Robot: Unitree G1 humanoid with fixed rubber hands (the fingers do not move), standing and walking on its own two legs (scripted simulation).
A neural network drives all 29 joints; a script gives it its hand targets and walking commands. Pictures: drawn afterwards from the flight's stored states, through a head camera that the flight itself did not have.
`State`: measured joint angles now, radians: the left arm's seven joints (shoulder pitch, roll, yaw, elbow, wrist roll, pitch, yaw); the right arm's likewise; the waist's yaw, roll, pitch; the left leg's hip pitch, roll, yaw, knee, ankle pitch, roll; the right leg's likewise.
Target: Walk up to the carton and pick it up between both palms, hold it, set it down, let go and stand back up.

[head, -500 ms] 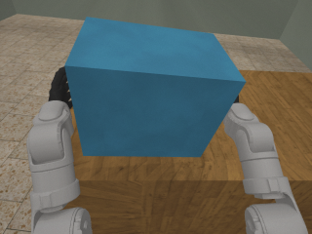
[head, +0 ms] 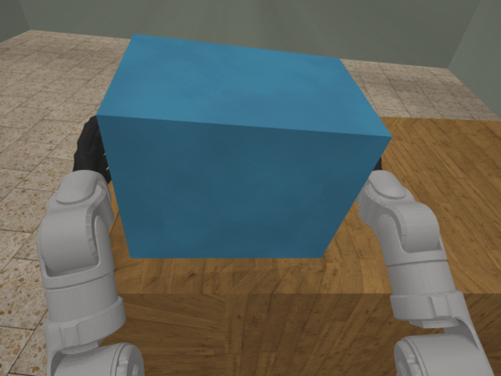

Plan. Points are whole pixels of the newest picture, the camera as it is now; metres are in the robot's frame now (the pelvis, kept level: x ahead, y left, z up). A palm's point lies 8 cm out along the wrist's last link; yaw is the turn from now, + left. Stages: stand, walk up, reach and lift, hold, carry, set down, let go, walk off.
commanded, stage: hold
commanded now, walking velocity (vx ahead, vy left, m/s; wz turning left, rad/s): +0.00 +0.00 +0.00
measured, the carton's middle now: (236, 156) +0.37 +0.02 +0.22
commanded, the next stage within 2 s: set down in 1.08 s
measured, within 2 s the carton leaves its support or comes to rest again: neither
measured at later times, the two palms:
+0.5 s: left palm (119, 174) +0.34 +0.18 +0.20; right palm (379, 195) +0.33 -0.19 +0.18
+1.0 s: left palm (77, 179) +0.32 +0.23 +0.21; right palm (350, 169) +0.35 -0.14 +0.21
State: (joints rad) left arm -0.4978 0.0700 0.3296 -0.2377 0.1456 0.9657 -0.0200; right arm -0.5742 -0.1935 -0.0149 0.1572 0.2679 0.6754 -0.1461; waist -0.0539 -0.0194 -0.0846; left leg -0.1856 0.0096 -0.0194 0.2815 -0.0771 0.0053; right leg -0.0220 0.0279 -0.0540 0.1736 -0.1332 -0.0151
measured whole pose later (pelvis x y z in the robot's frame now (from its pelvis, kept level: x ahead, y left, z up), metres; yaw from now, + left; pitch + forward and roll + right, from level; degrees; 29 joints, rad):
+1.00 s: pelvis -0.01 +0.00 +0.00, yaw +1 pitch -1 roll -1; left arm -0.51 0.11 0.32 -0.17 0.12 0.92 -0.02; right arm -0.60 -0.16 -0.03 0.23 0.24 0.63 -0.15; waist -0.04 -0.04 -0.10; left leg -0.21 0.01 -0.04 0.28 -0.06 0.00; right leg -0.04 0.03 -0.08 0.18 -0.13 -0.02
